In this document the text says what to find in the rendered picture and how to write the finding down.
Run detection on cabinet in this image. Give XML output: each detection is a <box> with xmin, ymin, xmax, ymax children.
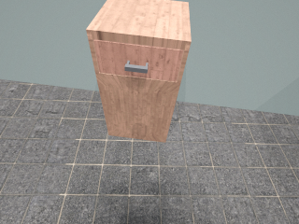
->
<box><xmin>86</xmin><ymin>0</ymin><xmax>192</xmax><ymax>143</ymax></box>

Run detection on handle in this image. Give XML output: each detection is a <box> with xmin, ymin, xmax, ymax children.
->
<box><xmin>124</xmin><ymin>61</ymin><xmax>149</xmax><ymax>74</ymax></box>

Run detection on drawer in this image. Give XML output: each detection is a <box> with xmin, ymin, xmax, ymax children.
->
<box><xmin>93</xmin><ymin>39</ymin><xmax>183</xmax><ymax>82</ymax></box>

